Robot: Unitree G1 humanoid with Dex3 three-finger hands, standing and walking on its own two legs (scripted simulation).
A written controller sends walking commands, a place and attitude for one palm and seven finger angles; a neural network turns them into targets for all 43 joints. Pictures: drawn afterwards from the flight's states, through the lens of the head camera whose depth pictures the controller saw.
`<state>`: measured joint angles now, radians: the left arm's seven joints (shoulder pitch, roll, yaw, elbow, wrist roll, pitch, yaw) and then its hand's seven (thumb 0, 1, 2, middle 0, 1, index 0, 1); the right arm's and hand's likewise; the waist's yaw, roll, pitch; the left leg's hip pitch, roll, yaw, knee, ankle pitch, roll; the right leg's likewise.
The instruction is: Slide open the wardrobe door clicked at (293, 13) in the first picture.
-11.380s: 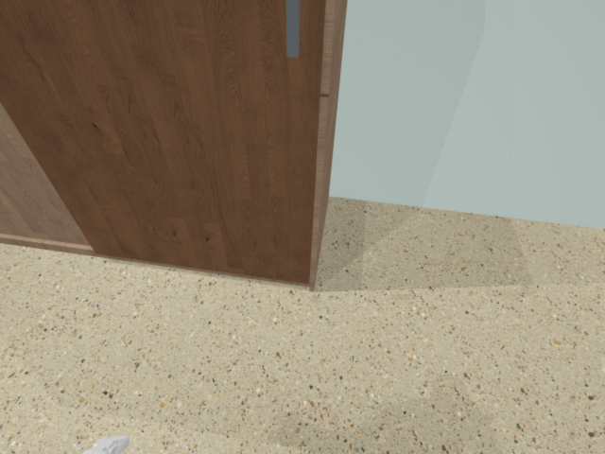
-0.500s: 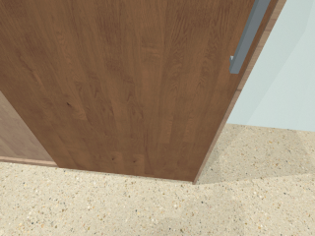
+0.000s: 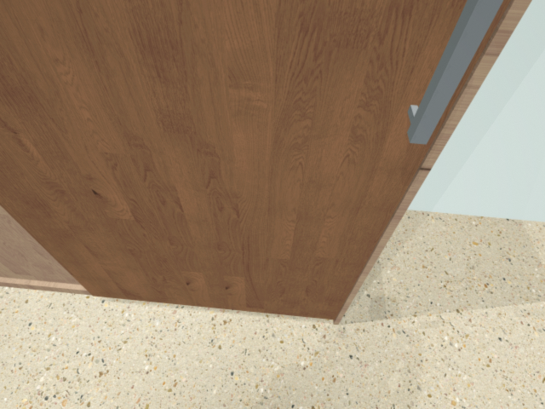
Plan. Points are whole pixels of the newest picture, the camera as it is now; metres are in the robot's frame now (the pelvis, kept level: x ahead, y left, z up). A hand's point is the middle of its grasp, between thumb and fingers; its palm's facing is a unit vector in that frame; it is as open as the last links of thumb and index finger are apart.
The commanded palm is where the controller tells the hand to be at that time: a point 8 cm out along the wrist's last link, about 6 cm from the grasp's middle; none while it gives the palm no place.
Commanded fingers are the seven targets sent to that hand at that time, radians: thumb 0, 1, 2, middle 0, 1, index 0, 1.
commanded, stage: come to a stop and stand still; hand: right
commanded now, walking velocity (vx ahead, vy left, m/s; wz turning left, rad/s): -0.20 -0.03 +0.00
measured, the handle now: (447, 57) +0.46 -0.16 +0.28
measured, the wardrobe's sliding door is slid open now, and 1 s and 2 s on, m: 0.00 0.00 0.00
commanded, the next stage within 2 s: look again from close up in 1.76 s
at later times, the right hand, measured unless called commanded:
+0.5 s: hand out of the picture +0.02 -0.16 -0.15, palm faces +0.03 +0.96 -0.27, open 7.3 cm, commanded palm none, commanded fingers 0.00 -0.90 -0.90 0.20 0.30 0.20 0.30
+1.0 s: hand out of the picture -0.03 -0.20 -0.16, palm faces -0.03 +0.98 -0.21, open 7.4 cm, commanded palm none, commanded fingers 0.00 -0.90 -0.90 0.20 0.30 0.20 0.30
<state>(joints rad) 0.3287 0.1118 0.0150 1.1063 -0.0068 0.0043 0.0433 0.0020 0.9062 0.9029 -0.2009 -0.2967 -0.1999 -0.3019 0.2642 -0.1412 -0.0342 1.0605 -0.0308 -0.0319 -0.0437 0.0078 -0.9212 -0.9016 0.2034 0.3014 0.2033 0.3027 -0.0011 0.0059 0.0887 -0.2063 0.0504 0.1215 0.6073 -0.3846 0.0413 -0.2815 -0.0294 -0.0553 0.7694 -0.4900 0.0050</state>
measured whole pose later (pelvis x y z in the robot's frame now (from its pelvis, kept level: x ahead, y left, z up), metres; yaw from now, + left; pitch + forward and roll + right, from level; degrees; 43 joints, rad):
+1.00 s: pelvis -0.05 -0.01 +0.01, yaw +2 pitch -1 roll +0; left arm 0.41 0.18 -0.01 1.09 0.02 0.01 0.01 0.00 0.91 0.90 -0.20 -0.30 -0.20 -0.30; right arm 0.32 -0.19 0.00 1.03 -0.01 0.00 -0.02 0.01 -0.91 -0.90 0.20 0.30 0.20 0.30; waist 0.02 0.00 0.01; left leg -0.24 -0.01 0.06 0.46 -0.22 0.03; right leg -0.25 0.02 -0.08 0.47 -0.22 -0.05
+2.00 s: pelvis +0.00 -0.03 +0.01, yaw +2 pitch -2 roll +0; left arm 0.25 0.19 -0.02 1.13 0.01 -0.03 0.03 0.00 0.90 0.90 -0.20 -0.30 -0.20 -0.30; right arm 0.24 -0.20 0.01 1.08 -0.01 0.00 -0.03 0.00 -0.91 -0.90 0.20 0.30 0.20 0.30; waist 0.00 0.02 0.03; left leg -0.13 0.03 0.03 0.43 -0.27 -0.01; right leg -0.11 0.06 -0.10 0.39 -0.25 -0.08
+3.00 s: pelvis -0.01 -0.02 +0.02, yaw +2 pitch -1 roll +0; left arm 0.24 0.18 -0.02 1.15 0.01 -0.03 0.03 0.00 0.90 0.90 -0.20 -0.30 -0.20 -0.30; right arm 0.26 -0.19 0.02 1.11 -0.01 -0.01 -0.03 0.00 -0.91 -0.90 0.20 0.30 0.20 0.30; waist 0.00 0.02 0.03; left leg -0.13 0.01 0.04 0.39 -0.24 0.01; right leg -0.12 0.04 -0.08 0.36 -0.23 -0.06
